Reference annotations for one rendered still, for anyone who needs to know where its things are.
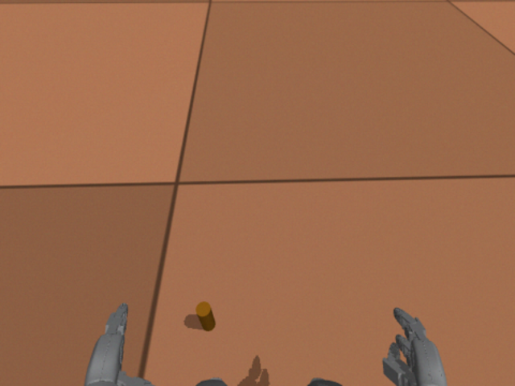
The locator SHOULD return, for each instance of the can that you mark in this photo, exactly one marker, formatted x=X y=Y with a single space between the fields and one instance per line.
x=205 y=316

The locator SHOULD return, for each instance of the left robot hand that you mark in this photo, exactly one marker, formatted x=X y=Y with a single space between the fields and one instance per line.
x=106 y=360

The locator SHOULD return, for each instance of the right robot hand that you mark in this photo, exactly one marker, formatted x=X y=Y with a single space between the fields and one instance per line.
x=424 y=366

